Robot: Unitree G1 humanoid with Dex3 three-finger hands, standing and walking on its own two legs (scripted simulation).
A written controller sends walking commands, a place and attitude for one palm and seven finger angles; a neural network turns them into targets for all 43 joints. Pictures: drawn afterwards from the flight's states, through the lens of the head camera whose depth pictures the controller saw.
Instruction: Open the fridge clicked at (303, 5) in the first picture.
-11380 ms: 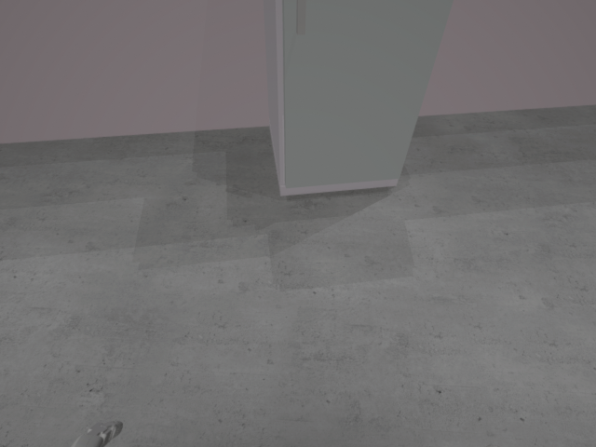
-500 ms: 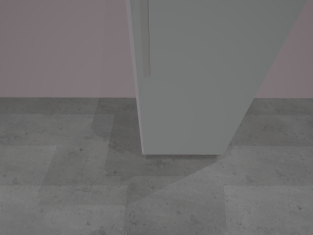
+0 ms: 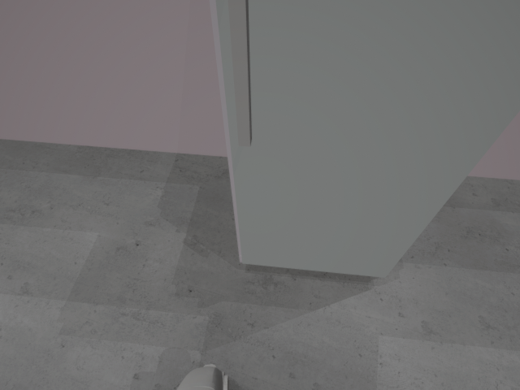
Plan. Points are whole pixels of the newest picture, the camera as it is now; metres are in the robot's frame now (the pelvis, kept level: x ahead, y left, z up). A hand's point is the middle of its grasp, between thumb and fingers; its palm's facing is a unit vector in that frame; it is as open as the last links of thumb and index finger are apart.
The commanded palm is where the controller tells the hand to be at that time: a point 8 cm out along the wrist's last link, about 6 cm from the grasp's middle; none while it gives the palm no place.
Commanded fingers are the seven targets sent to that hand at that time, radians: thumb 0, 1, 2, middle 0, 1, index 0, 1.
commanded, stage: shuffle to correct the standing spot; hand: left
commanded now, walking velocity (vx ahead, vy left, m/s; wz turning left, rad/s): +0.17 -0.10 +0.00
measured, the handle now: (242, 42) +0.58 +0.08 +0.22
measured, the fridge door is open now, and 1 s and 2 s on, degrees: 0 0 0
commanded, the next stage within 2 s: come to a stop and stand still in 0.30 s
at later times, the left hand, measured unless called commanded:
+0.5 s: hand (196, 351) +0.20 +0.14 -0.17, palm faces -0.02 -0.96 -0.27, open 7.3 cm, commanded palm none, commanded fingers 0.00 0.90 0.90 -0.20 -0.30 -0.20 -0.30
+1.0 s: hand (181, 355) +0.20 +0.17 -0.19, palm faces +0.05 -0.97 -0.23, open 7.3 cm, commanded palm none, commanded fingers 0.00 0.90 0.90 -0.20 -0.30 -0.20 -0.30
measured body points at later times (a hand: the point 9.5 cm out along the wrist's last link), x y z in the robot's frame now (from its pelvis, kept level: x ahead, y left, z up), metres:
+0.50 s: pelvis +0.15 -0.06 -0.01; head +0.17 -0.08 +0.44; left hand +0.20 +0.19 -0.15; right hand +0.15 -0.31 -0.17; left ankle +0.13 +0.09 -0.74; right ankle +0.18 -0.19 -0.74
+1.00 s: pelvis +0.15 -0.03 -0.01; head +0.18 -0.01 +0.44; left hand +0.19 +0.22 -0.17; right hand +0.24 -0.27 -0.14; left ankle +0.18 +0.06 -0.74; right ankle +0.13 -0.17 -0.69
